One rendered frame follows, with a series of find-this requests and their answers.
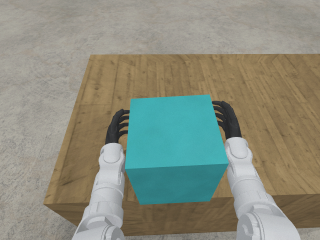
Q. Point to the right robot upper arm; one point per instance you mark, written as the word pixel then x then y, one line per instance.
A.
pixel 261 226

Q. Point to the robot right hand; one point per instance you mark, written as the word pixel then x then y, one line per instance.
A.
pixel 230 124

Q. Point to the robot right forearm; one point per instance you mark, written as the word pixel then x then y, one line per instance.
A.
pixel 245 184

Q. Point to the carton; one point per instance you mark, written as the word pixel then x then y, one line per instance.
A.
pixel 175 152

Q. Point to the pedestal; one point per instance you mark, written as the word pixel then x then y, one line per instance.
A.
pixel 275 97

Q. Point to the robot left hand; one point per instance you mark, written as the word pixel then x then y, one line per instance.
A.
pixel 113 132

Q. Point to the left robot upper arm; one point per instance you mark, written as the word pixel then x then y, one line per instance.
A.
pixel 106 232

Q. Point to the robot left forearm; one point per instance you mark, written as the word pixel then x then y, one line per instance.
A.
pixel 105 206

